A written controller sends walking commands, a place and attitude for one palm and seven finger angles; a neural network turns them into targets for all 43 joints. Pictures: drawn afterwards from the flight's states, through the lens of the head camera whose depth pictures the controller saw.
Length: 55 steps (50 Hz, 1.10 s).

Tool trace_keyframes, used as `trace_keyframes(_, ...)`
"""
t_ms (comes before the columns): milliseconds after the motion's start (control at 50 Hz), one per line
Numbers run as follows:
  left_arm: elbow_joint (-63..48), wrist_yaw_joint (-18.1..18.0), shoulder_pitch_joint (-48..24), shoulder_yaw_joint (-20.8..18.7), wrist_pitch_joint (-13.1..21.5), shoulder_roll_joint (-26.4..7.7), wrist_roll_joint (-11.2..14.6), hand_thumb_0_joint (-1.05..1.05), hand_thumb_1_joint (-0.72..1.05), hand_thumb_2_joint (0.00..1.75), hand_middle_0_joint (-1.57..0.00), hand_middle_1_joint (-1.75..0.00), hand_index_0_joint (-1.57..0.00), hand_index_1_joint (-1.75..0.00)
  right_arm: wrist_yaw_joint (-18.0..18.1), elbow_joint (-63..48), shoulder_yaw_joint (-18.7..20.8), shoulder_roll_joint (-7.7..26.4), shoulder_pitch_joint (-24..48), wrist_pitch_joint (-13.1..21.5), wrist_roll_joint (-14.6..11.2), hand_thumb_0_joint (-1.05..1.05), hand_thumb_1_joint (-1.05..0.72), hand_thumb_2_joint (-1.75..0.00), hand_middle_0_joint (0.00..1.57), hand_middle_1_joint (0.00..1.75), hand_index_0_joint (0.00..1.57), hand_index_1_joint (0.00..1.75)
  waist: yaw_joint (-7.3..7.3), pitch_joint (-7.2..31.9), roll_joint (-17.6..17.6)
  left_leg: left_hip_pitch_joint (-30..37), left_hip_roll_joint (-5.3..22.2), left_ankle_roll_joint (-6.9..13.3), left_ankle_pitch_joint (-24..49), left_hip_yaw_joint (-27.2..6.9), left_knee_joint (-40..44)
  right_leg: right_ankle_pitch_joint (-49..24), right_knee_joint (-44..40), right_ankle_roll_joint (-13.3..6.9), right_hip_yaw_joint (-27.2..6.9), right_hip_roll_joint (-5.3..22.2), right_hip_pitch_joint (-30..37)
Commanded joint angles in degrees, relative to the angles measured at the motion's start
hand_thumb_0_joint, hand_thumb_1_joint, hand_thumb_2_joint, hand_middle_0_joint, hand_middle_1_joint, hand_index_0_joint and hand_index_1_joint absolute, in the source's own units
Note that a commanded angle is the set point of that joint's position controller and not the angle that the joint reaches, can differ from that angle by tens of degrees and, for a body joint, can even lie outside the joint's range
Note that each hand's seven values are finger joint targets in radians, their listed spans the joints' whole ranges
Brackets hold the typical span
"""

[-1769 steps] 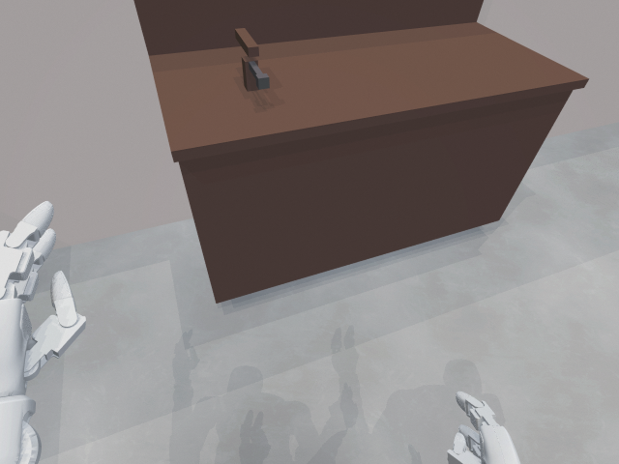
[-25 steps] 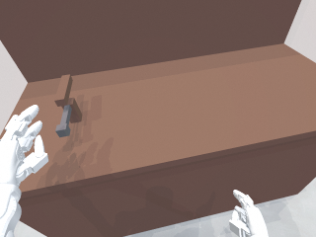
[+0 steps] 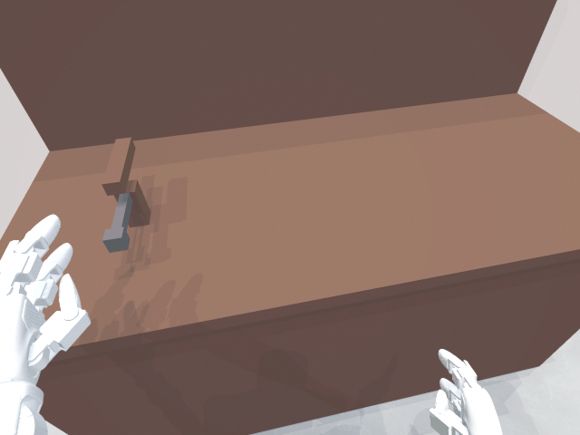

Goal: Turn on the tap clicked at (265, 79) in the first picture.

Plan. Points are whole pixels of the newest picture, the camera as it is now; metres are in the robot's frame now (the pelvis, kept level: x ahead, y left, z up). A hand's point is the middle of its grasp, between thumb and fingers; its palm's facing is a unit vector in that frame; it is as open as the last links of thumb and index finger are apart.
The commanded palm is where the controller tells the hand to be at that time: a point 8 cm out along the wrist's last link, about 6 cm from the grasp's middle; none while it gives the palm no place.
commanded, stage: turn the palm inward beside the body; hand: left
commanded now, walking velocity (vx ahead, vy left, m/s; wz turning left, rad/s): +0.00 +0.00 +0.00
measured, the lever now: (116, 239) +0.36 +0.32 +0.09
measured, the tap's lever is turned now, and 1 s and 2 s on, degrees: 0 0 0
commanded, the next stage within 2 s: reach beside the lever's end, fingers flat in 1.02 s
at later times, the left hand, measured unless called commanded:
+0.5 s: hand (57, 342) +0.16 +0.26 +0.15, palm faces +0.46 -0.88 -0.12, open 7.4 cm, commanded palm +0.11 +0.30 +0.15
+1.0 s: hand (77, 331) +0.18 +0.25 +0.15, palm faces +0.47 -0.87 -0.12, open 7.4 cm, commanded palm +0.13 +0.29 +0.15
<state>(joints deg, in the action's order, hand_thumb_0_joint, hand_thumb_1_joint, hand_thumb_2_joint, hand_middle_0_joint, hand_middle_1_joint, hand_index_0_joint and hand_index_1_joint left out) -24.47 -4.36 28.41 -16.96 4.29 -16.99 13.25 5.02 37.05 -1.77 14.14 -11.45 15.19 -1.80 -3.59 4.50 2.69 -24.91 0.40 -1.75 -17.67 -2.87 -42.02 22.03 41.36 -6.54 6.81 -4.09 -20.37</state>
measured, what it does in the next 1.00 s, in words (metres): stands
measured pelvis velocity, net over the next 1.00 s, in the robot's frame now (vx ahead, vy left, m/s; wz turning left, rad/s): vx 0.00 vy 0.01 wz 0.03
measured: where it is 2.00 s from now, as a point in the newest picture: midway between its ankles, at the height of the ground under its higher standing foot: outside the picture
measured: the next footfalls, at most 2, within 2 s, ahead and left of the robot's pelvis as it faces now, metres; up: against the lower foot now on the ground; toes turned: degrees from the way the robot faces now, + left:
none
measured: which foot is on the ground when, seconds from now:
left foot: down 0.00-1.00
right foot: down 0.00-1.00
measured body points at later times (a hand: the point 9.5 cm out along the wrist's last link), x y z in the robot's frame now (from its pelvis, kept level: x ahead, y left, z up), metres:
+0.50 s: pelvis -0.01 +0.03 +0.00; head -0.03 +0.01 +0.45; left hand +0.13 +0.31 +0.15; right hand +0.21 -0.17 -0.05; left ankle +0.05 +0.14 -0.71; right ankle +0.00 -0.04 -0.71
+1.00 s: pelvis +0.00 +0.01 +0.00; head -0.02 -0.01 +0.45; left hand +0.15 +0.29 +0.15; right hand +0.22 -0.19 -0.06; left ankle +0.05 +0.14 -0.71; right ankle +0.00 -0.04 -0.71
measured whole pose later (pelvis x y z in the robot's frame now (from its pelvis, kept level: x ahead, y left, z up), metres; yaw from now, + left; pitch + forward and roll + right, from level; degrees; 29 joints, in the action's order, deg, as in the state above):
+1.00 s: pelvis +0.00 +0.01 +0.00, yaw +2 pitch +0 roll -1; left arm -29.2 -9.8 31.4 -12.2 -3.1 -13.3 14.3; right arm 4.9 35.4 -4.4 14.5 -11.4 14.8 -1.6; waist -4.3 4.7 3.5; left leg -24.8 -0.9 -0.7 -17.8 -4.1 -42.3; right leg 22.2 40.5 -5.4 8.0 -3.0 -19.1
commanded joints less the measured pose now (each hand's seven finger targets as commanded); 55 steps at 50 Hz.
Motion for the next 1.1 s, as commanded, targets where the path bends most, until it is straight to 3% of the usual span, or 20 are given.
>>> trace_keyframes(0, -11.6, -2.6, -3.0, -7.5, 2.1, -9.6, 1.1, 0.0, 0.9, 0.9, -0.2, -0.3, -0.2, -0.3, 0.8, -9.6, 1.6, 5.9, 9.9, 3.4, -0.8, 0.0, -0.9, -0.9, 0.2, 0.3, 0.2, 0.3, -1.09, 1.2, -0.5, 2.8, -0.3, 3.4, 3.3, 0.0, 2.7, -5.3, -13.3, 5.8, -10.0, 7.8, -2.1)
trace_keyframes(20, -11.4, -2.5, -3.0, -5.4, 1.3, -7.7, 1.1, 0.0, 0.9, 0.9, -0.2, -0.3, -0.2, -0.3, 0.9, -9.8, 1.4, 5.8, 9.5, 3.2, -0.8, 0.0, -0.9, -0.9, 0.2, 0.3, 0.2, 0.3, -0.95, 0.3, -1.0, 2.5, -0.2, 3.3, 2.3, -0.2, 3.2, -3.7, -13.6, 5.7, -9.4, 7.6, -2.9)
trace_keyframes(80, -12.3, -2.1, -4.6, -3.0, 0.2, -7.0, 1.0, 0.0, 0.9, 0.9, -0.2, -0.3, -0.2, -0.3, 1.3, -10.3, 1.0, 6.3, 9.6, 3.7, -0.7, 0.0, -0.9, -0.9, 0.2, 0.3, 0.2, 0.3, -0.38, -0.1, -2.7, 3.3, -0.2, 3.9, 1.0, -0.8, 4.6, -1.7, -13.5, 5.8, -7.3, 6.7, -3.9)
trace_keyframes(120, -13.8, -2.6, -5.5, -1.4, -0.1, -6.4, 0.1, 0.0, 0.9, 0.9, -0.2, -0.3, -0.2, -0.3, 1.4, -10.5, 0.6, 6.0, 9.7, 3.9, -0.7, 0.0, -0.9, -0.9, 0.2, 0.3, 0.2, 0.3, -0.21, -0.5, -1.0, 3.9, -0.5, 3.9, -0.3, -1.1, 5.2, -0.3, -13.2, 5.7, -6.7, 6.3, -4.9)
trace_keyframes(200, -15.9, -3.9, -5.1, -2.3, 0.5, -8.3, -0.7, 0.0, 0.9, 0.9, -0.2, -0.3, -0.2, -0.3, 1.3, -10.4, 0.2, 6.0, 10.2, 4.5, -0.6, 0.0, -0.9, -0.9, 0.2, 0.3, 0.2, 0.3, -0.45, 0.7, -0.8, 3.8, -0.9, 4.0, -2.7, -1.8, 5.8, 2.0, -12.4, 5.5, -5.8, 5.8, -5.0)
trace_keyframes(220, -17.1, -4.3, -4.8, -0.8, 0.7, -6.6, -1.0, 0.0, 0.9, 0.9, -0.2, -0.3, -0.2, -0.3, 1.1, -10.8, 0.1, 5.7, 10.3, 4.4, -0.3, 0.0, -0.9, -0.9, 0.2, 0.3, 0.2, 0.3, -0.54, 1.3, 1.3, 4.2, -1.0, 3.9, -2.8, -1.7, 5.8, 1.7, -11.8, 5.3, -5.4, 5.8, -5.2)
trace_keyframes(300, -17.9, -5.5, -2.3, -2.3, 1.2, -7.3, -1.0, 0.0, 0.9, 0.9, -0.2, -0.3, -0.2, -0.3, 0.6, -10.8, -0.1, 5.8, 10.0, 4.5, -0.2, 0.0, -0.9, -0.9, 0.2, 0.3, 0.2, 0.3, -0.82, 2.3, 2.2, 3.8, -1.1, 3.7, -3.7, -2.4, 6.3, 0.8, -10.0, 4.9, -4.0, 5.1, -4.9)
trace_keyframes(320, -18.1, -5.6, -1.7, -0.4, 1.0, -5.1, -1.2, 0.0, 0.9, 0.9, -0.2, -0.3, -0.2, -0.3, 0.4, -11.0, -0.2, 5.5, 10.1, 4.3, -0.2, 0.0, -0.9, -0.9, 0.2, 0.3, 0.2, 0.3, -0.66, 2.4, 3.0, 4.1, -1.0, 3.5, -3.6, -2.4, 6.5, 0.1, -9.4, 4.8, -3.4, 4.9, -4.9)
trace_keyframes(440, -17.7, -5.3, -1.2, 0.2, -1.0, -4.1, 0.1, 0.0, 0.9, 0.9, -0.2, -0.3, -0.2, -0.3, 0.6, -11.4, -0.3, 6.0, 10.1, 3.8, -0.3, 0.0, -0.9, -0.9, 0.2, 0.3, 0.2, 0.3, -0.37, 1.2, 0.4, 3.2, -0.5, 3.5, -4.2, -3.5, 7.1, -0.8, -9.2, 4.9, -2.7, 4.6, -4.9)
trace_keyframes(500, -18.3, -5.7, -2.4, -1.0, -2.2, -5.6, 0.0, 0.0, 0.9, 0.9, -0.2, -0.3, -0.2, -0.3, 1.0, -11.2, -0.4, 6.1, 10.2, 3.8, -0.3, 0.0, -0.9, -0.9, 0.2, 0.3, 0.2, 0.3, -0.61, 1.0, 0.9, 3.6, -0.7, 3.5, -3.8, -3.6, 7.4, -1.1, -9.5, 4.8, -3.0, 4.6, -4.4)
trace_keyframes(520, -19.2, -5.7, -2.8, 0.3, -2.3, -4.2, 0.1, 0.0, 0.9, 0.9, -0.2, -0.3, -0.2, -0.3, 0.9, -11.5, -0.5, 5.8, 10.3, 3.8, -0.3, 0.0, -0.9, -0.9, 0.2, 0.3, 0.2, 0.3, -0.43, 1.6, 1.9, 4.0, -0.8, 3.5, -3.1, -3.5, 7.1, -1.7, -9.4, 4.8, -3.1, 4.8, -4.3)
trace_keyframes(580, -18.7, -5.8, -2.2, -0.6, -2.8, -4.8, 0.7, 0.0, 0.9, 0.9, -0.2, -0.3, -0.2, -0.3, 1.0, -11.3, -0.4, 6.1, 9.9, 3.8, -0.1, 0.0, -0.9, -0.9, 0.2, 0.3, 0.2, 0.3, -0.59, 2.8, 0.0, 4.2, -0.8, 3.6, -1.2, -3.4, 6.8, -2.8, -9.7, 4.8, -3.1, 4.7, -3.3)
trace_keyframes(600, -18.6, -5.9, -1.7, -1.3, -3.2, -5.3, 0.6, 0.0, 0.9, 0.9, -0.2, -0.3, -0.2, -0.3, 0.9, -10.9, -0.5, 6.0, 10.1, 3.8, -0.4, 0.0, -0.9, -0.9, 0.2, 0.3, 0.2, 0.3, -0.94, 2.3, 2.0, 4.3, -0.9, 3.4, -0.8, -3.3, 6.8, -3.1, -9.9, 4.7, -3.2, 4.8, -3.1)
trace_keyframes(620, -18.9, -5.8, -2.0, 0.5, -3.3, -3.6, 0.4, 0.0, 0.9, 0.9, -0.2, -0.3, -0.2, -0.3, 0.8, -11.2, -0.6, 5.7, 9.8, 3.7, -0.3, 0.0, -0.9, -0.9, 0.2, 0.3, 0.2, 0.3, -0.54, 2.1, 1.8, 4.5, -0.9, 3.3, -0.8, -3.3, 6.9, -3.3, -9.6, 4.7, -3.0, 4.8, -3.3)
trace_keyframes(700, -18.3, -5.9, -1.0, -0.9, -3.8, -5.3, 0.3, 0.0, 0.9, 0.9, -0.2, -0.3, -0.2, -0.3, 0.8, -11.0, -0.5, 6.0, 9.7, 3.5, -0.4, 0.0, -0.9, -0.9, 0.2, 0.3, 0.2, 0.3, -0.8, 1.4, 1.1, 4.1, -0.8, 3.4, -0.3, -3.3, 6.8, -3.5, -10.2, 4.6, -3.2, 4.7, -3.0)
trace_keyframes(840, -17.8, -5.6, -0.5, -0.7, -3.5, -4.0, 1.2, 0.0, 0.9, 0.9, -0.2, -0.3, -0.2, -0.3, 0.6, -11.4, -0.1, 6.2, 9.0, 3.0, -0.2, 0.0, -0.9, -0.9, 0.2, 0.3, 0.2, 0.3, -0.65, 3.2, -0.9, 4.9, -1.0, 3.6, 4.5, -2.2, 5.0, -8.8, -10.5, 5.0, -3.8, 5.1, -1.6)
trace_keyframes(960, -18.0, -5.7, -1.6, 0.0, -2.8, -4.4, 0.6, 0.0, 0.9, 0.9, -0.2, -0.3, -0.2, -0.3, 0.6, -11.6, -0.2, 6.2, 8.8, 3.1, -0.2, 0.0, -0.9, -0.9, 0.2, 0.3, 0.2, 0.3, -0.59, 2.0, 1.0, 4.3, -1.2, 3.7, 3.7, -2.0, 4.7, -7.9, -11.1, 5.0, -4.6, 5.5, -2.0)
trace_keyframes(1000, -18.0, -5.8, -1.0, -1.2, -2.7, -5.8, 0.5, 0.0, 0.9, 0.9, -0.2, -0.3, -0.2, -0.3, 0.7, -11.3, -0.1, 6.2, 8.9, 3.2, -0.3, 0.0, -0.9, -0.9, 0.2, 0.3, 0.2, 0.3, -0.69, 2.5, 0.1, 4.5, -1.3, 3.9, 4.0, -1.8, 4.2, -7.9, -11.9, 5.1, -5.4, 5.6, -1.3)
trace_keyframes(1020, -18.3, -5.8, -1.4, 0.0, -2.5, -4.4, 0.7, 0.0, 0.9, 0.9, -0.2, -0.3, -0.2, -0.3, 0.7, -11.6, -0.2, 6.0, 8.8, 3.2, -0.3, 0.0, -0.9, -0.9, 0.2, 0.3, 0.2, 0.3, -0.53, 2.4, -0.4, 4.3, -1.4, 3.8, 3.8, -1.9, 4.2, -8.0, -11.7, 5.2, -5.4, 5.7, -1.5)
trace_keyframes(1080, -17.7, -5.6, -0.7, -0.8, -2.1, -4.9, 1.2, 0.0, 0.9, 0.9, -0.2, -0.3, -0.2, -0.3, 0.8, -11.5, 0.1, 6.3, 8.6, 3.4, -0.1, 0.0, -0.9, -0.9, 0.2, 0.3, 0.2, 0.3, -0.63, 3.5, -1.7, 4.1, -1.3, 3.9, 5.2, -1.5, 3.2, -10.3, -11.9, 5.5, -6.4, 6.1, -0.5)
